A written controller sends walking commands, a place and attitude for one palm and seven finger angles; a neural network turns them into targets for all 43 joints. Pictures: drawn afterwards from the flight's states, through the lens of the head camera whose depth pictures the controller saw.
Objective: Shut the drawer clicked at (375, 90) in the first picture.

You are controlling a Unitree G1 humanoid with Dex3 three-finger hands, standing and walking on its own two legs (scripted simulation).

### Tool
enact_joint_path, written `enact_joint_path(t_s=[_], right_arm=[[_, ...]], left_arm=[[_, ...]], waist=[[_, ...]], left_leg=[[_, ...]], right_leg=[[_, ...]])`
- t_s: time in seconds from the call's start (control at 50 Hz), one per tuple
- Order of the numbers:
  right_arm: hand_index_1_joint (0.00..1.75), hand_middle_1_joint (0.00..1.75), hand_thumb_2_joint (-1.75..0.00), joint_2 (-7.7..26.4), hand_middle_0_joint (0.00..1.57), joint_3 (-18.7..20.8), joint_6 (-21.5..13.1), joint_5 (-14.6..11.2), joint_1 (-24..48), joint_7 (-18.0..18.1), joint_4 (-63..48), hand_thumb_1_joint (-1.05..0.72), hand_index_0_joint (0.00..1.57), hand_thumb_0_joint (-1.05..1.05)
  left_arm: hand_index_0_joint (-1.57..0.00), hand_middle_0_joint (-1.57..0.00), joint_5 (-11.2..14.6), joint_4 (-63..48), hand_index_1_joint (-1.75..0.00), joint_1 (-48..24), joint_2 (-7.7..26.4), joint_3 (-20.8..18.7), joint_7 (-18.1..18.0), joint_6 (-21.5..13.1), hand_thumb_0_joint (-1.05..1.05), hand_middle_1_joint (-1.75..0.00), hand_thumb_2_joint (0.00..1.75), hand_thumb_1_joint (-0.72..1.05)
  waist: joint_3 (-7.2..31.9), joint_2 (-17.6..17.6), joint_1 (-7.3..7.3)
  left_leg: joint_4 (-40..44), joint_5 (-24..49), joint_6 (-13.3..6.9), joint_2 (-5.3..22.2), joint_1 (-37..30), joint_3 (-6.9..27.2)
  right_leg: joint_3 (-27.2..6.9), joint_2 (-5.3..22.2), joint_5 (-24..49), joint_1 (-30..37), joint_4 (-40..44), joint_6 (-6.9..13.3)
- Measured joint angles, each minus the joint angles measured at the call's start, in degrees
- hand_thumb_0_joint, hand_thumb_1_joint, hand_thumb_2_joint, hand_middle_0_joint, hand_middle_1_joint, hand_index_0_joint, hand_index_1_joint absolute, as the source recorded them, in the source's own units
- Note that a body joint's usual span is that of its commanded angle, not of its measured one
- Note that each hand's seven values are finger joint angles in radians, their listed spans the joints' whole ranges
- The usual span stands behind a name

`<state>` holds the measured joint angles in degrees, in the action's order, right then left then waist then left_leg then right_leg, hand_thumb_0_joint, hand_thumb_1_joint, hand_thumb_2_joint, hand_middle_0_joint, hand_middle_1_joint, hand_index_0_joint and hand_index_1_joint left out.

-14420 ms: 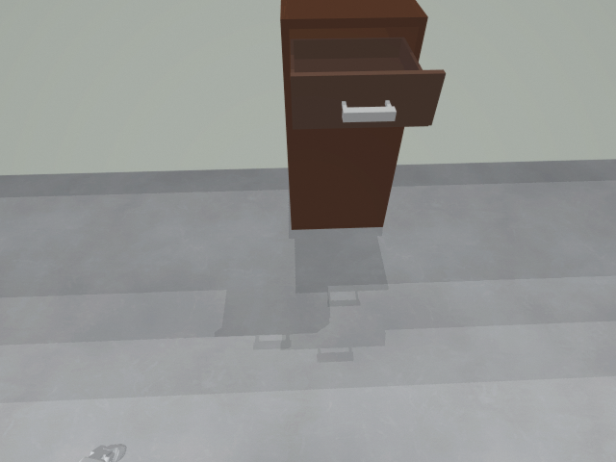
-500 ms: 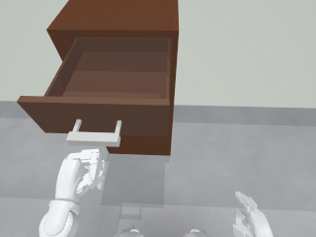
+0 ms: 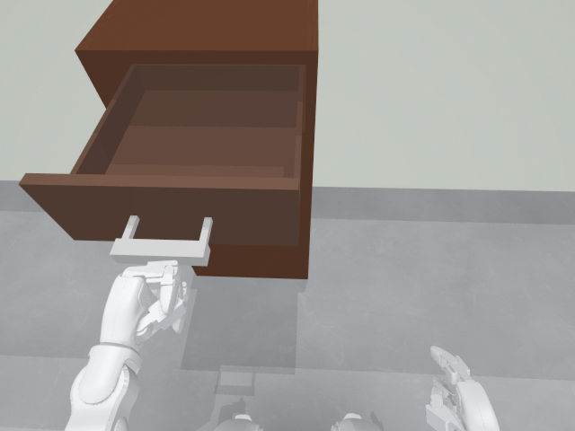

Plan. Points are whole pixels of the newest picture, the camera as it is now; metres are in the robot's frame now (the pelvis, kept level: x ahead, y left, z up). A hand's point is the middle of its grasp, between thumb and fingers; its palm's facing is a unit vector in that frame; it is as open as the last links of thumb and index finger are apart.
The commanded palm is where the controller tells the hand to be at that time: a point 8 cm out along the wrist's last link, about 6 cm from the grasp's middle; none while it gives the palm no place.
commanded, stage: push the drawer shut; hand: left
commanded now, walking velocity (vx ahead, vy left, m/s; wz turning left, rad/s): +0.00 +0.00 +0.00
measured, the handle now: (165, 237) +0.36 +0.18 +0.06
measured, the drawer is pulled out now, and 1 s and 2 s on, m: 0.28 0.18 0.05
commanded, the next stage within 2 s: none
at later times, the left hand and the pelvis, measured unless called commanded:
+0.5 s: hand (180, 275) +0.31 +0.16 +0.05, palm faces -0.05 -1.00 -0.06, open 2.9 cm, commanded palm +0.31 +0.21 +0.06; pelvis -0.02 +0.01 +0.00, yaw +1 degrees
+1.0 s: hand (190, 231) +0.38 +0.15 +0.05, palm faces -0.04 -1.00 -0.05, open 3.1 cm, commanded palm +0.37 +0.21 +0.06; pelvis -0.02 +0.02 +0.00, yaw -1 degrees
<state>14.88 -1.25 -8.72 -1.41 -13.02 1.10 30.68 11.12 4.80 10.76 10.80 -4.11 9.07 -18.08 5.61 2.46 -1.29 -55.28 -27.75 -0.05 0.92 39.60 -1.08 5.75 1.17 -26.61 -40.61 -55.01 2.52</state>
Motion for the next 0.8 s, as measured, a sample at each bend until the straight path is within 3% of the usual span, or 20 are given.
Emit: enact_joint_path(t_s=[0.22,0.42,0.62,0.8], right_arm=[[0.30,0.30,-0.90,0.2,0.20,0.2,0.1,0.0,-0.5,0.1,1.8,-0.91,0.20,0.02],[0.30,0.30,-0.90,0.2,0.20,-0.1,0.4,-0.3,0.8,0.6,3.8,-0.91,0.20,0.02],[0.30,0.30,-0.90,-0.2,0.20,-0.9,1.2,-0.5,0.4,0.9,4.5,-0.91,0.20,0.02],[0.30,0.30,-0.90,0.3,0.20,-0.7,2.5,-0.3,-1.6,0.5,5.1,-0.91,0.20,0.02]], left_arm=[[-1.40,-1.40,0.2,4.3,-1.60,-4.0,0.3,-0.8,-0.1,-2.1,0.02,-1.60,0.91,0.83],[-1.40,-1.40,-0.4,10.8,-1.60,-12.3,0.7,0.0,-0.6,-2.1,-0.03,-1.60,0.94,0.79],[-1.40,-1.40,-0.9,20.2,-1.60,-22.1,1.9,-1.2,-1.4,-1.4,-0.02,-1.60,0.94,0.77],[-1.40,-1.40,-1.5,28.7,-1.60,-29.7,2.7,-3.3,-1.6,-2.7,-0.02,-1.60,0.92,0.76]], waist=[[-0.4,-0.2,0.19],[-1.3,-0.1,0.55],[-1.5,-0.7,-0.71],[-1.6,-1.1,-1.91]], left_leg=[[1.0,0.4,-0.2,-0.2,-0.5,-0.1],[0.1,1.3,-0.7,-0.8,1.3,0.3],[0.4,2.2,-0.9,-0.6,1.6,0.0],[0.8,2.6,-1.3,-0.6,2.3,-0.6]], right_leg=[[-0.1,0.2,0.5,0.6,1.0,-0.3],[0.3,0.7,1.3,-0.8,0.5,-0.6],[0.0,0.6,2.6,-1.1,1.2,-0.8],[-0.6,0.5,3.4,-1.9,1.8,-1.0]])
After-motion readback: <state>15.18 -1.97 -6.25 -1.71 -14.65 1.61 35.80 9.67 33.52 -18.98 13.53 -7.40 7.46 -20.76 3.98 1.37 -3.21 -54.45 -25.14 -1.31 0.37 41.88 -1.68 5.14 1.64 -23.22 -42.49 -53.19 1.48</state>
